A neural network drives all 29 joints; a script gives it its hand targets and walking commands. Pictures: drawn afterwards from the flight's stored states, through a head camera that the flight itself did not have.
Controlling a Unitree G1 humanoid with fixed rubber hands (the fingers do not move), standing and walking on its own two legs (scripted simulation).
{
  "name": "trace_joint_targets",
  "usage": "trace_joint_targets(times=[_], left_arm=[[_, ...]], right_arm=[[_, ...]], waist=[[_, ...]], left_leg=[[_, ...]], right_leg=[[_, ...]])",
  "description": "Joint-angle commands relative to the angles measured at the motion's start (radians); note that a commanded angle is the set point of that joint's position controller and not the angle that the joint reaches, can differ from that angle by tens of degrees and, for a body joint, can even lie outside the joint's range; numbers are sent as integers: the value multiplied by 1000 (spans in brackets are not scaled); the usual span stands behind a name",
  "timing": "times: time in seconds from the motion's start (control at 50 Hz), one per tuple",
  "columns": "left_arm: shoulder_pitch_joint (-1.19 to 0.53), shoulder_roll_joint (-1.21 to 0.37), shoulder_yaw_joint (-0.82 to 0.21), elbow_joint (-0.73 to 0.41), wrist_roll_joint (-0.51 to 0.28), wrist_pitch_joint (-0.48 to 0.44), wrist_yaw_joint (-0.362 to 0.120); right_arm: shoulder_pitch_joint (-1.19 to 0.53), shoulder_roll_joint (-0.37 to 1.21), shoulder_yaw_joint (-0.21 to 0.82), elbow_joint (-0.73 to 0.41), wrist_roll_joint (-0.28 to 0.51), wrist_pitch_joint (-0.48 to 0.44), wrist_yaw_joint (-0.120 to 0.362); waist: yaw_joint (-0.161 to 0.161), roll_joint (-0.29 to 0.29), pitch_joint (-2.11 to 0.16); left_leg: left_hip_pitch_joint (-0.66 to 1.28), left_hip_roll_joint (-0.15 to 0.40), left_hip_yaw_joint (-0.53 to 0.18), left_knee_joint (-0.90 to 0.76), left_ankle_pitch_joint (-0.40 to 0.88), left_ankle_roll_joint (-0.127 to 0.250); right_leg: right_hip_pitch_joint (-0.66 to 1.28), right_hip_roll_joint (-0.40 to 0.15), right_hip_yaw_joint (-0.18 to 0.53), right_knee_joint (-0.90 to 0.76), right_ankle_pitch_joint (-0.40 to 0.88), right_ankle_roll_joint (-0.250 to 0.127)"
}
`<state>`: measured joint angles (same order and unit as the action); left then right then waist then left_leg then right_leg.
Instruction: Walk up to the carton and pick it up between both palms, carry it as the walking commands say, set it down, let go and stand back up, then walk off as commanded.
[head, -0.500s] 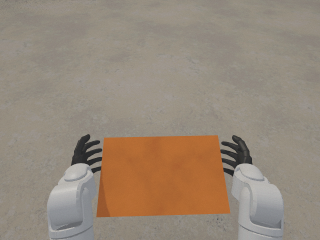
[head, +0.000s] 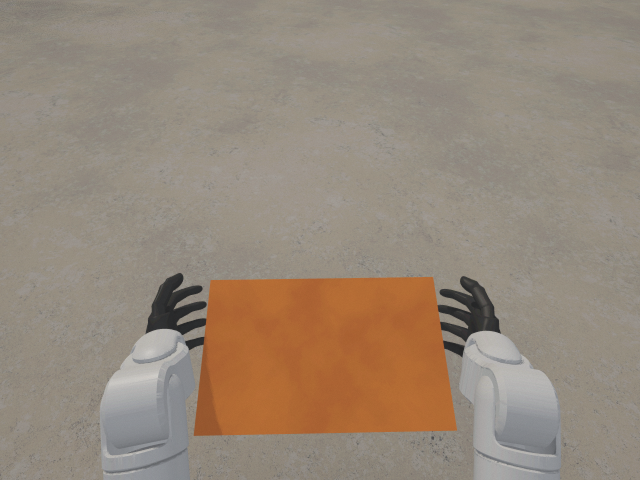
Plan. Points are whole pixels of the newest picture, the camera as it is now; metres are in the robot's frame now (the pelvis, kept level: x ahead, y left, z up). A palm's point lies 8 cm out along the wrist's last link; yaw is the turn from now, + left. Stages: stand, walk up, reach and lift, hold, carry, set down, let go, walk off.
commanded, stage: carry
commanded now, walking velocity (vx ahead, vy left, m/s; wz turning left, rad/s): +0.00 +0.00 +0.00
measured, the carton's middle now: (322, 359) +0.28 +0.00 +0.00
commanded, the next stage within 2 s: none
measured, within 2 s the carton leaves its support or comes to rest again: neither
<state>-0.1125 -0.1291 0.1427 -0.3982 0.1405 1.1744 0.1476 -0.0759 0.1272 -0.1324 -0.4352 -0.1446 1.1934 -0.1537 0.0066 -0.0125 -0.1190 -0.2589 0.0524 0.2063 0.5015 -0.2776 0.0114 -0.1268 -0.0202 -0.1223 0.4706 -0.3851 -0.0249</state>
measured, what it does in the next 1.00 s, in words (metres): stands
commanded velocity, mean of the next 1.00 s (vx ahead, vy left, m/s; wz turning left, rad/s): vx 0.00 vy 0.00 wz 0.00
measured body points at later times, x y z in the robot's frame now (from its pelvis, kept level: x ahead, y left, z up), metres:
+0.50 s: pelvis -0.03 +0.00 +0.00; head -0.05 +0.00 +0.45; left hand +0.24 +0.18 +0.10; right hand +0.23 -0.18 +0.10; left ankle -0.01 +0.10 -0.74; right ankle -0.09 -0.09 -0.74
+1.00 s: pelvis -0.04 +0.00 +0.00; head -0.07 +0.00 +0.45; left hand +0.22 +0.19 +0.10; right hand +0.22 -0.17 +0.10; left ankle -0.01 +0.10 -0.74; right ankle -0.09 -0.09 -0.74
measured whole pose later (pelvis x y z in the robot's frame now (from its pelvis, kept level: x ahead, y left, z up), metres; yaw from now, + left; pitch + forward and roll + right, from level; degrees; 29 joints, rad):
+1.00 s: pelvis -0.04 +0.00 +0.00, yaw +1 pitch +2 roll +0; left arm -0.13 -0.13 0.15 -0.38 0.14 1.17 0.15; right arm -0.09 0.13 -0.13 -0.43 -0.15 1.19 -0.16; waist 0.01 0.00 -0.11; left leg -0.31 0.06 0.19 0.50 -0.21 0.03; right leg -0.19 -0.02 -0.14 0.49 -0.34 -0.03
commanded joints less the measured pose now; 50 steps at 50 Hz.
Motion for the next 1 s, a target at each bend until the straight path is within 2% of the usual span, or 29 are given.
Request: trace_joint_targets(times=[0.0, 0.18, 0.98], left_arm=[[-392, -809, -676, -15, -385, 15, -258], [-402, -817, -675, -8, -386, 10, -258], [-403, -811, -660, -10, -384, 15, -250]], right_arm=[[-429, 798, 685, -39, 388, -3, 258], [-433, 797, 685, -38, 383, -8, 258], [-439, 781, 680, -51, 389, -3, 252]], waist=[[4, -1, -131], [5, 1, -129], [3, 12, -138]], left_leg=[[102, 97, -118, -42, 307, -12], [87, 99, -122, -48, 277, -13], [61, 98, -138, -56, 247, -7]], right_leg=[[-20, -122, 98, -52, 475, 4], [-35, -119, 101, -61, 420, 2], [-72, -111, 100, -60, 324, -4]])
